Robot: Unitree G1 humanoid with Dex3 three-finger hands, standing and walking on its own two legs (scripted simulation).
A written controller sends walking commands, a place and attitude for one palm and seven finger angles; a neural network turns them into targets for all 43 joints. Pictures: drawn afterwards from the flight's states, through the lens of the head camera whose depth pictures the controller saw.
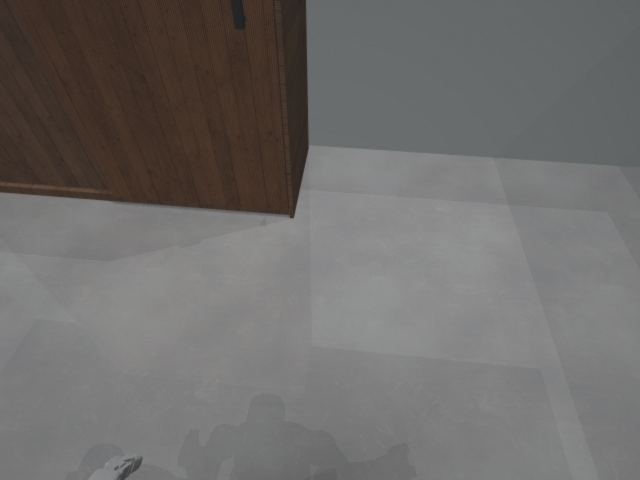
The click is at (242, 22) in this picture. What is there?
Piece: wardrobe's sliding door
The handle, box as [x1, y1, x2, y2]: [231, 0, 245, 28]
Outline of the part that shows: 231,0 235,28 243,28 245,15 243,14 241,0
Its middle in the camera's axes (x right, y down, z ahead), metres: -0.23 -0.69 +1.06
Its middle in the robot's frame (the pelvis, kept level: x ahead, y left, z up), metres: +1.26 +0.30 +0.15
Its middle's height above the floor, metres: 0.92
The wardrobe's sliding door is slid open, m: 0.00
